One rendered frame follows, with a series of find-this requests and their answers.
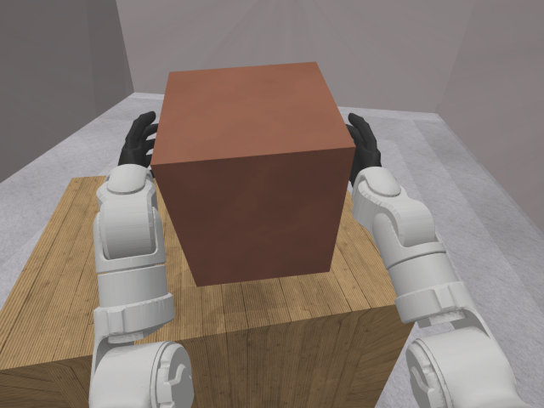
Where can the robot left hand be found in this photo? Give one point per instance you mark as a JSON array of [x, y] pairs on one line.
[[136, 146]]

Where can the robot right hand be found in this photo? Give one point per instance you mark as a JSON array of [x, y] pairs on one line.
[[366, 152]]

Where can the pedestal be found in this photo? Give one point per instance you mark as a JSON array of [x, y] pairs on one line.
[[325, 340]]

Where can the carton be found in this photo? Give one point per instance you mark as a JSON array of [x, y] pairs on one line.
[[253, 165]]

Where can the left robot forearm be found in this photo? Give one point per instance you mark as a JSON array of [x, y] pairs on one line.
[[133, 297]]

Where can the right robot upper arm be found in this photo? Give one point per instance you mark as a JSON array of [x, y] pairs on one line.
[[462, 368]]

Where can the left robot upper arm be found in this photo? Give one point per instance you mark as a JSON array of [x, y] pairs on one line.
[[149, 375]]

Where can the right robot forearm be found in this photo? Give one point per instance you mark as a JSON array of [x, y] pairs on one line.
[[427, 288]]

